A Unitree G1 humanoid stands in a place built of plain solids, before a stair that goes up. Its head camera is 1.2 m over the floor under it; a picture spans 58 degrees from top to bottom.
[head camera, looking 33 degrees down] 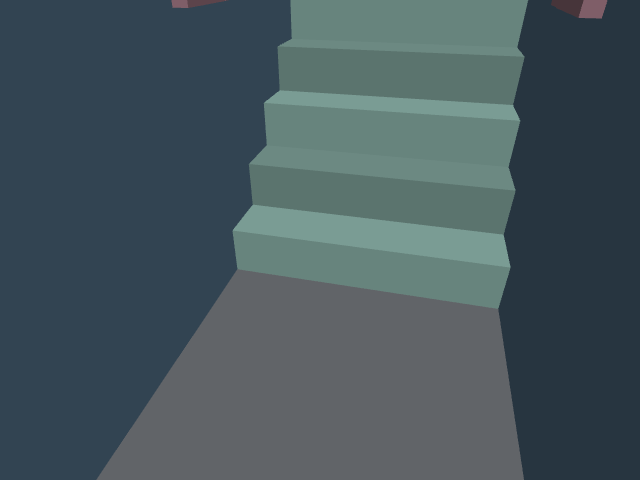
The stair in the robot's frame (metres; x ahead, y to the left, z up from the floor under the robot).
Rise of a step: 0.21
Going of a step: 0.24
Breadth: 1.24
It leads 14 degrees to the right of straight ahead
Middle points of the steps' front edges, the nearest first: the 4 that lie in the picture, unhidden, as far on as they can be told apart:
1.47 -0.17 0.21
1.70 -0.23 0.42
1.93 -0.29 0.63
2.17 -0.35 0.84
